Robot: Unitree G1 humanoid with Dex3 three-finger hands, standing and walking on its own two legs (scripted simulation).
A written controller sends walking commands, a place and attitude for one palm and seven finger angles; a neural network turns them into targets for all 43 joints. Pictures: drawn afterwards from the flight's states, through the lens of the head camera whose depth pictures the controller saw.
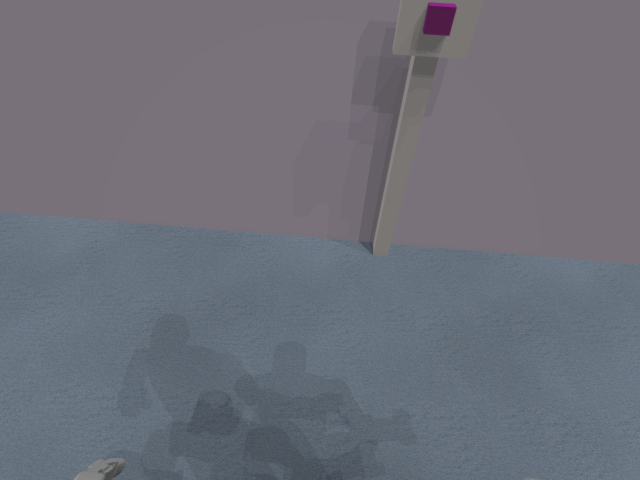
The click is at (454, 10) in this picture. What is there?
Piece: button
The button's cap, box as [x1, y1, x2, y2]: [423, 2, 456, 35]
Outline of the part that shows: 429,2 423,32 429,34 448,35 456,8 455,4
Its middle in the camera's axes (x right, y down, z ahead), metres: +0.27 -0.50 +0.88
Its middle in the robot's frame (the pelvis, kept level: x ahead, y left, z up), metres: +1.03 -0.21 +0.15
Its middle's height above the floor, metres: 0.92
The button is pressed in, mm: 0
